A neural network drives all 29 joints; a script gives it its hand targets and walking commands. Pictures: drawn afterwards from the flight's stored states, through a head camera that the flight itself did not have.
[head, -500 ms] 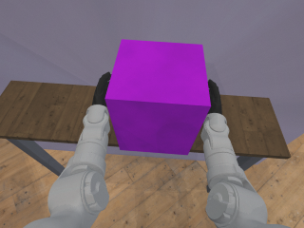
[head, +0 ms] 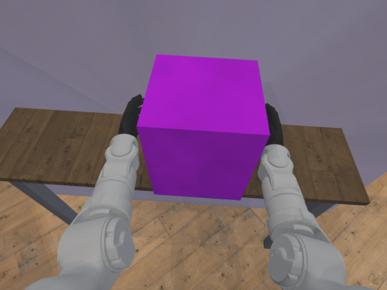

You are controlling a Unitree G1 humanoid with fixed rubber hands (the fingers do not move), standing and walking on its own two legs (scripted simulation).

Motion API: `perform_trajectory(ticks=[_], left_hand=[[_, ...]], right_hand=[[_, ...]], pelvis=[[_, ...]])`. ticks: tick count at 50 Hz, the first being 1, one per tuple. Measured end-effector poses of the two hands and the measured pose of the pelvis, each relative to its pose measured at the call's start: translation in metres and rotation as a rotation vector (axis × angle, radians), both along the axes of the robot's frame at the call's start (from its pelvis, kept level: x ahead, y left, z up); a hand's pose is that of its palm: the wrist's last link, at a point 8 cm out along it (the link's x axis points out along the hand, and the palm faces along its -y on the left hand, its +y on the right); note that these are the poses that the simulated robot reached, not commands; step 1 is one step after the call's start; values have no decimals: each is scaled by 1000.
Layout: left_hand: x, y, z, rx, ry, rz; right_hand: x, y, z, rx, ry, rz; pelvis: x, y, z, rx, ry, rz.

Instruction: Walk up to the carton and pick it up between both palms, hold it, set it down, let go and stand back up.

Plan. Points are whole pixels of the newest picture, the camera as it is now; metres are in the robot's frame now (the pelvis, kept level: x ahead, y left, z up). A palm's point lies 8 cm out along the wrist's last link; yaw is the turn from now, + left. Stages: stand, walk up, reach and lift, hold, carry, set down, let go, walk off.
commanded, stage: set down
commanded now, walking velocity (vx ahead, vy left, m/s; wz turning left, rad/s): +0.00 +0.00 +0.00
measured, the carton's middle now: (201, 132) +0.45 -0.02 +0.04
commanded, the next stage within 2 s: none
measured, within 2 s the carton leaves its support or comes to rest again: neither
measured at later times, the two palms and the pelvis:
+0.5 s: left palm (92, 118) +0.44 +0.19 +0.12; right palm (278, 129) +0.41 -0.17 +0.10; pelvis -0.01 +0.00 +0.00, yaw +0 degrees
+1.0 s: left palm (53, 86) +0.41 +0.21 +0.22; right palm (315, 105) +0.39 -0.20 +0.19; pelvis -0.06 +0.01 +0.00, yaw +1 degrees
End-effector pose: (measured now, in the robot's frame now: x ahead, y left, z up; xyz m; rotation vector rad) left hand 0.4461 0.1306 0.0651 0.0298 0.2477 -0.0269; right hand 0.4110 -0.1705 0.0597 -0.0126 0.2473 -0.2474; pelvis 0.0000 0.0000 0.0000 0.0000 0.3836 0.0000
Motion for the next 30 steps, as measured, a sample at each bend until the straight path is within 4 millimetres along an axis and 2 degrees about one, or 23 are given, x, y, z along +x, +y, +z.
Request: perform_trajectory(ticks=[7,11,20,30], left_hand=[[1,8,-10,21,112,30],[4,20,-1,17,113,70],[-1,45,43,17,51,86],[-20,68,67,22,92,124]], right_hand=[[1,0,-10,6,107,1],[2,1,-7,14,129,-1],[2,1,22,11,98,43],[-2,-3,57,21,100,50]], pelvis=[[4,4,1,-1,-4,-6],[4,5,1,-2,-7,-7],[1,6,1,-8,-90,3],[-22,4,0,-7,-160,16]])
